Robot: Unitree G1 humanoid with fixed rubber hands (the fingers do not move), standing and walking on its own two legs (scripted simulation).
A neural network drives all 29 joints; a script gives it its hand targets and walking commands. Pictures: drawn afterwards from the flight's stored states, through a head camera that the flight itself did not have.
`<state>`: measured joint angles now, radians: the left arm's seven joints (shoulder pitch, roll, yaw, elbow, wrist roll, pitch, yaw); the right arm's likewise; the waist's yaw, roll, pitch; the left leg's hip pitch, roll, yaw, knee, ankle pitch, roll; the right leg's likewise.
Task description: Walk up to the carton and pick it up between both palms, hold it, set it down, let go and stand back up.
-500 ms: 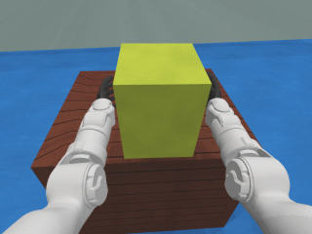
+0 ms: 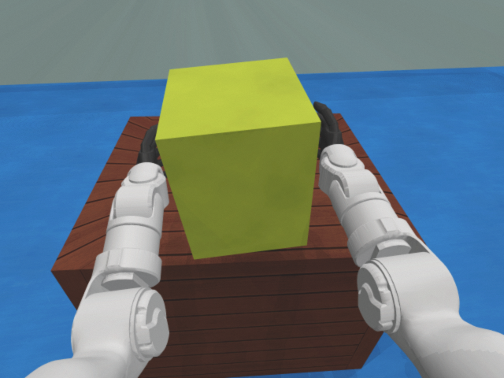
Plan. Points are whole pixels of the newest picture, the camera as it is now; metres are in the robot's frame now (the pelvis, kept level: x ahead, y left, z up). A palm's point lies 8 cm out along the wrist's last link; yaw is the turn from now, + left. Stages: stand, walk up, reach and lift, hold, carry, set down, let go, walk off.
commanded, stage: reach and lift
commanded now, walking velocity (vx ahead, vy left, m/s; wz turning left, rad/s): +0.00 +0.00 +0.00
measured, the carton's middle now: (240, 159) +0.43 +0.03 +0.18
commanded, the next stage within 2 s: hold in 1.12 s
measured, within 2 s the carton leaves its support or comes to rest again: neither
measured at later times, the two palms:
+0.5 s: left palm (146, 170) +0.37 +0.18 +0.19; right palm (330, 147) +0.40 -0.11 +0.22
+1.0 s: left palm (143, 163) +0.37 +0.18 +0.21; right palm (332, 139) +0.39 -0.11 +0.24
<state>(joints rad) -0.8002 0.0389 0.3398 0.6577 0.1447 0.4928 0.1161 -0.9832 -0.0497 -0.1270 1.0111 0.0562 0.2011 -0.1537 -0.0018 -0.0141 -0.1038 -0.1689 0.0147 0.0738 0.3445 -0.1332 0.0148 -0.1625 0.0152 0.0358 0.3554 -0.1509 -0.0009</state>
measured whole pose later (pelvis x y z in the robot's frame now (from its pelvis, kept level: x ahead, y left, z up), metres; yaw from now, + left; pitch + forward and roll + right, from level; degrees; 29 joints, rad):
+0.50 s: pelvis -0.01 +0.00 +0.00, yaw +0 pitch -3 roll +0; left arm -0.80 0.04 0.32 0.61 0.14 0.57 0.12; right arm -0.98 -0.05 -0.14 0.96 0.06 0.28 -0.15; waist 0.00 -0.01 -0.10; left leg -0.17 0.02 0.07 0.36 -0.13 0.01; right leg -0.16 0.02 0.04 0.36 -0.14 0.00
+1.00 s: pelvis -0.01 +0.00 +0.00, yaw +0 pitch -3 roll +0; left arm -0.80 0.04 0.31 0.51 0.14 0.65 0.12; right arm -0.98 -0.06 -0.13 0.86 0.11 0.36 -0.17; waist 0.00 -0.01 -0.10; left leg -0.17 0.02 0.07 0.36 -0.13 0.01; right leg -0.16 0.02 0.04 0.36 -0.14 0.00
